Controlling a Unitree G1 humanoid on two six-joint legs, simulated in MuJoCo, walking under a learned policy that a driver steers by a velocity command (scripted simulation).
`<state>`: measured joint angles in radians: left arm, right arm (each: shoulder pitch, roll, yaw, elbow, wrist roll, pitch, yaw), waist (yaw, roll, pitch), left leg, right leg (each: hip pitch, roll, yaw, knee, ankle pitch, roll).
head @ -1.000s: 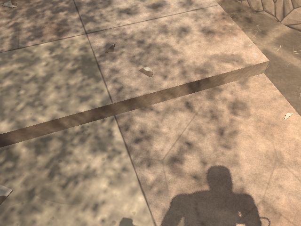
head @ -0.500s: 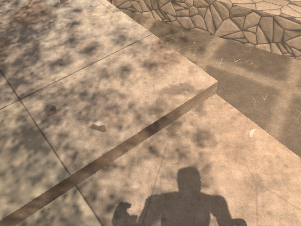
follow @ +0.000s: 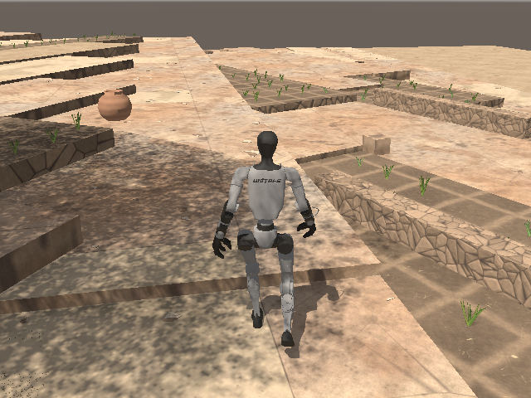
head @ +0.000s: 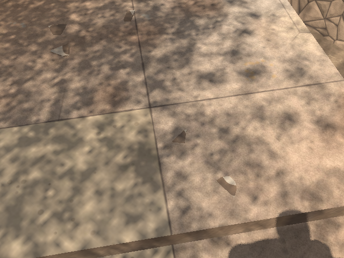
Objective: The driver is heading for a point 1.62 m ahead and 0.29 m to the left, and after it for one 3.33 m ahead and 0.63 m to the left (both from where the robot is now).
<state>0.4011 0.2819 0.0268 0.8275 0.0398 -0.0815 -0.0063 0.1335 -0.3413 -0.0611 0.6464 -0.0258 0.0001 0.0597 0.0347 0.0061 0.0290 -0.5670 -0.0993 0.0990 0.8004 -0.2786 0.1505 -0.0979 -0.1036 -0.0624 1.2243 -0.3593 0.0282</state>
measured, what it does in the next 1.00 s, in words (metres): climbs, turning left: right foot, then left foot 0.10 m higher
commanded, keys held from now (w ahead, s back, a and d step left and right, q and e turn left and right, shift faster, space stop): w+q+shift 0.50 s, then w+e+shift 0.50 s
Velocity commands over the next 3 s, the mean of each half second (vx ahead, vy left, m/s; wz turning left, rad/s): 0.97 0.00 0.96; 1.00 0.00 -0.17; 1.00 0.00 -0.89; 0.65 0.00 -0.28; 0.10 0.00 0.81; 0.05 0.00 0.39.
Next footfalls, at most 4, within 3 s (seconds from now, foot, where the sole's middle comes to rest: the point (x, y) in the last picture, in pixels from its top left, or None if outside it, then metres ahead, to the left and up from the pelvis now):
0.34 right None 0.40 -0.15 -0.73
0.64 left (124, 188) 0.67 0.25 -0.63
1.08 right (119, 104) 1.10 0.33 -0.63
1.48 left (86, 50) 1.49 0.56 -0.63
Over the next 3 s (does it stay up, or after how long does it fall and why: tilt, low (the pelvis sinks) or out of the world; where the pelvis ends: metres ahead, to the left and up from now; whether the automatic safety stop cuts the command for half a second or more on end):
stays up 1.81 0.38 0.15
